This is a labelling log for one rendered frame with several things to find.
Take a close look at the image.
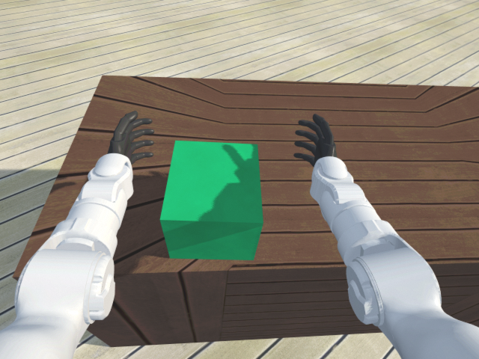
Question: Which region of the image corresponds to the carton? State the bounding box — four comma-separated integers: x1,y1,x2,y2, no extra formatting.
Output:
160,141,263,260

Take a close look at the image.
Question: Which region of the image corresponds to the robot left hand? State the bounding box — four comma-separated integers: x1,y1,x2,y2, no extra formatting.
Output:
107,111,154,165

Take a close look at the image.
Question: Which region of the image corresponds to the right robot forearm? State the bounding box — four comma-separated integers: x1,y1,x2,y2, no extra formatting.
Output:
310,156,442,305

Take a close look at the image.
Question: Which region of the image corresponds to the robot right upper arm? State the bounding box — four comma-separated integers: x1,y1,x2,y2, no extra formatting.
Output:
346,248,479,359

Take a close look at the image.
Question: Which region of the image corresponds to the robot left upper arm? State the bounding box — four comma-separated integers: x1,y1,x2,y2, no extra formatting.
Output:
0,249,115,359

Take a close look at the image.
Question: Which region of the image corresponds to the robot right hand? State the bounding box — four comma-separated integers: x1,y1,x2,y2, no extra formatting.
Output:
294,114,337,167

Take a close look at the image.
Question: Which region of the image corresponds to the pedestal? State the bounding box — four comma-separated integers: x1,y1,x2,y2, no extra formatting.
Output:
12,76,479,347

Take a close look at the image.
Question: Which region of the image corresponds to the left robot forearm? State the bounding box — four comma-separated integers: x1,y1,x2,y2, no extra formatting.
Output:
14,153,133,316

